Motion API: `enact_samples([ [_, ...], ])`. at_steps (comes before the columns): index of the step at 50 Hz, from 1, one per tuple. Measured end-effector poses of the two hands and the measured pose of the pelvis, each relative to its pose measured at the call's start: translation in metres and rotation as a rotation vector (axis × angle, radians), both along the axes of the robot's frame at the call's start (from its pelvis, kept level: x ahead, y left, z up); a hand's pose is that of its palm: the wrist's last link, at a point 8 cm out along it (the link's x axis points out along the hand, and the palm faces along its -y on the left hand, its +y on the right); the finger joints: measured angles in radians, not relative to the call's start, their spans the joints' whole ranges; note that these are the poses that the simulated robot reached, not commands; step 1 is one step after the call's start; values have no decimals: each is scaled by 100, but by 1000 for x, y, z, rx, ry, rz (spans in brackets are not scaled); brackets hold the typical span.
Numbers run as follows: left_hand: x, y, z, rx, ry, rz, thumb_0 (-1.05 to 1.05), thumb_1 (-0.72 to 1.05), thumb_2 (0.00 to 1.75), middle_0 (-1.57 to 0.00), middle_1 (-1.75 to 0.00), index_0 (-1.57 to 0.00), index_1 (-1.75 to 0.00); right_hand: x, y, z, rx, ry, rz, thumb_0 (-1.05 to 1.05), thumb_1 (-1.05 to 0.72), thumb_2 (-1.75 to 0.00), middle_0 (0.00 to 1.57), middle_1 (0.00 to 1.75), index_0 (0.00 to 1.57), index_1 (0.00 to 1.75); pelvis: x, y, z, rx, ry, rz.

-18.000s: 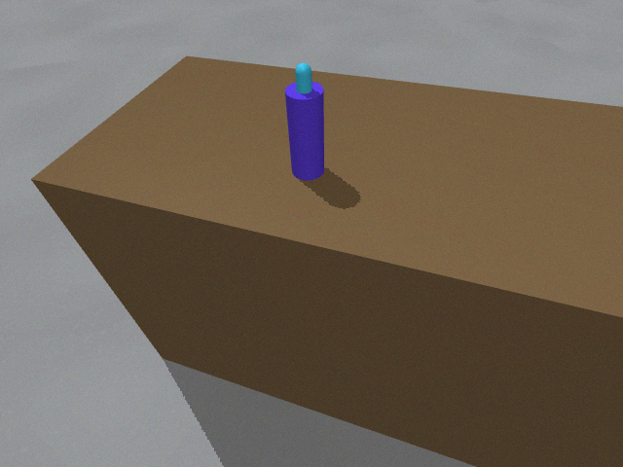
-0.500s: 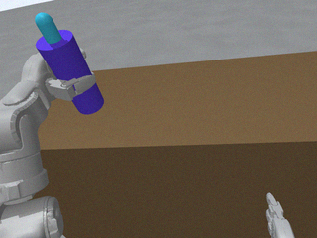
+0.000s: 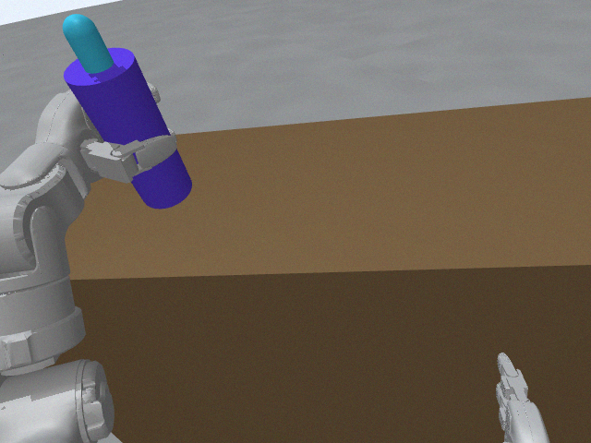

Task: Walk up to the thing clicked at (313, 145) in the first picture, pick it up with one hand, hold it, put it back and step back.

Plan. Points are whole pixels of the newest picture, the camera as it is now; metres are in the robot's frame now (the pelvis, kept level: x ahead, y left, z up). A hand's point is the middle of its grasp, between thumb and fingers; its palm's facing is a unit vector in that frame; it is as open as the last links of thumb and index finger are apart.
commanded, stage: crouch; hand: left
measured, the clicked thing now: (130, 121) +0.33 +0.17 +0.35
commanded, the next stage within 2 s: lower in 1.78 s
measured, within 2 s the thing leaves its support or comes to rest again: neither
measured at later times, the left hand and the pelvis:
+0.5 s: hand (185, 172) +0.41 +0.17 +0.24, palm faces +0.10 -1.00 -0.03, open 9.0 cm; pelvis -0.01 +0.00 +0.00, yaw -1 degrees
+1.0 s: hand (192, 164) +0.47 +0.18 +0.22, palm faces +0.12 -0.99 -0.02, open 9.0 cm; pelvis +0.01 +0.00 +0.00, yaw -2 degrees
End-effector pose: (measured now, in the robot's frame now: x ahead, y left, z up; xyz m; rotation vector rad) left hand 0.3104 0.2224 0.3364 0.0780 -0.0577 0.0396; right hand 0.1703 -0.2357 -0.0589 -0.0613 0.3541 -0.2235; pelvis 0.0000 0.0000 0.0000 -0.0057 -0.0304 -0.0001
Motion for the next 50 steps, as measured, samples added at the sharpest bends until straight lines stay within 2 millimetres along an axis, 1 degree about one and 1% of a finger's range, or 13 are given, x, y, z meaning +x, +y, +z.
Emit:
enact_samples([
  [5, 10, 0, -1, -38, 19, 11, -3, -42, 118, -71, -115, -83, -123, -3, -4, 0, -3, 6, -5, -1, 56, -5, 5, 5, 5, 5, -1, 0, 0, 3, 2, 0],
  [9, 23, 1, -11, -60, 60, 31, -3, -42, 118, -71, -115, -83, -123, -8, -5, 0, -8, 21, 2, -1, 58, -4, 5, 5, 5, 5, -3, -1, 0, 6, 8, 0],
  [12, 34, 2, -26, -69, 100, 41, -3, -42, 118, -71, -115, -83, -123, -14, -6, 1, -16, 27, 4, -1, 58, -4, 5, 5, 5, 5, -4, -2, 0, 7, 14, 0],
  [20, 65, 3, -75, -69, 171, 60, -3, -41, 118, -71, -115, -84, -123, -29, -9, 3, -56, 47, -13, -1, 59, -4, 5, 5, 5, 5, -8, -2, -1, 4, 32, -8],
  [24, 76, 2, -93, -63, 168, 63, -3, -41, 117, -71, -115, -83, -123, -33, -10, 3, -70, 55, -28, -2, 59, -4, 5, 5, 5, 5, -8, 0, -2, 0, 40, -14],
  [27, 83, 2, -101, -61, 159, 59, -3, -40, 117, -71, -115, -83, -123, -34, -11, 2, -78, 61, -40, -2, 59, -4, 5, 5, 5, 5, -7, 1, -2, -3, 47, -17],
  [31, 92, 4, -106, -59, 141, 64, -3, -40, 117, -71, -115, -83, -123, -31, -12, 1, -85, 67, -51, -2, 58, -4, 5, 5, 5, 5, -4, 2, -2, -6, 57, -20],
  [42, 118, 12, -104, -73, 110, 85, -3, -40, 117, -70, -115, -83, -123, -24, -7, 5, -91, 77, -22, -1, 58, -4, 5, 5, 6, 5, 6, 3, 0, -6, 80, -23],
  [50, 129, 11, -114, -64, 118, 80, -3, -40, 117, -70, -115, -83, -123, -24, -10, 9, -97, 95, -15, -1, 58, -4, 6, 5, 6, 5, 11, 4, 3, -7, 89, -27],
])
